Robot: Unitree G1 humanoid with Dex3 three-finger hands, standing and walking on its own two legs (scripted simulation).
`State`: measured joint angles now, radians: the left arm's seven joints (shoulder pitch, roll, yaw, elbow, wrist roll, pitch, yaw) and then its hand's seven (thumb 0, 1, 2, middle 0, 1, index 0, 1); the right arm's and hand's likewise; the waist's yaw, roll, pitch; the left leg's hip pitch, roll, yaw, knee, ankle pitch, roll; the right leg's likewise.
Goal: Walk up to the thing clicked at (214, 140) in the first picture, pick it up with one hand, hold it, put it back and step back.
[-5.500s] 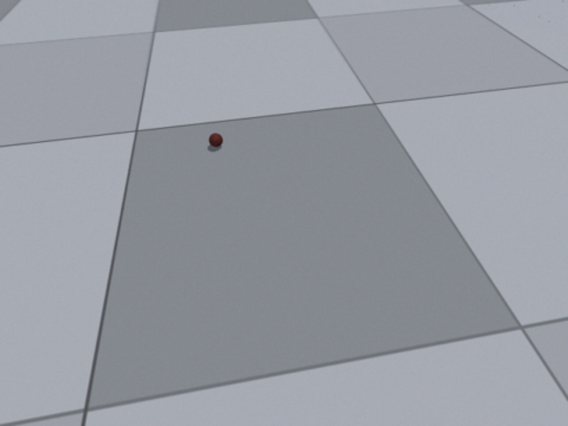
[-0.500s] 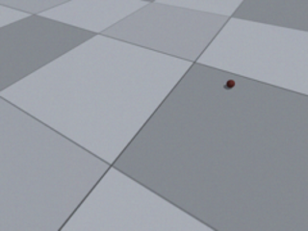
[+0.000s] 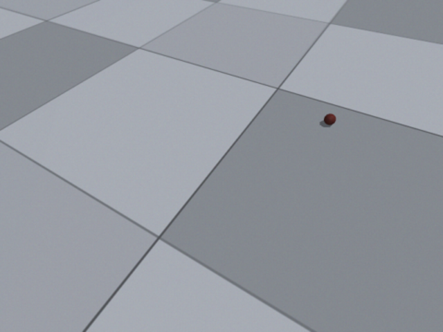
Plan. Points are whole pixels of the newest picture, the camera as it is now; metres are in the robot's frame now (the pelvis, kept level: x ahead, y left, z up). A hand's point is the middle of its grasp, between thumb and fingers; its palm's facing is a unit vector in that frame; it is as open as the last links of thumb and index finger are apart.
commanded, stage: stand
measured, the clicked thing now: (329, 119) +1.54 -0.78 -0.74
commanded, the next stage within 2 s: walk up in 0.34 s
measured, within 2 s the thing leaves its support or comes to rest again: neither
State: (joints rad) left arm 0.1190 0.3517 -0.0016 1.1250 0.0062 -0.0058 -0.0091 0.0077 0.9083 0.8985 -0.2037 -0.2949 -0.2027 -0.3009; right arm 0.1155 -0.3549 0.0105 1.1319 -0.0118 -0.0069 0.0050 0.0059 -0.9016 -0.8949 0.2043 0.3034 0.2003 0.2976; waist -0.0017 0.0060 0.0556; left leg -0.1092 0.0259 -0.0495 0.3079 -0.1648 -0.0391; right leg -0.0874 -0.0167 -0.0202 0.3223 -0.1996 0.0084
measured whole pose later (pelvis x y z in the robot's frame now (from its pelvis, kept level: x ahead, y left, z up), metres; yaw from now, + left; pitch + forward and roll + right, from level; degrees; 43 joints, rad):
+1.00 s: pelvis -0.03 +0.02 -0.02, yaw -20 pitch -4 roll +0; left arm 0.24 0.36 0.04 0.85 0.02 0.00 -0.01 0.01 0.91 0.90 -0.20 -0.30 -0.20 -0.30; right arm 0.19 -0.41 -0.06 0.86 -0.02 0.05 0.01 0.01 -0.90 -0.89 0.20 0.30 0.20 0.30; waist -0.01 0.04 0.16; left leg -0.37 0.04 0.01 0.98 -0.53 0.00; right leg -0.27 0.03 0.05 0.62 -0.29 -0.02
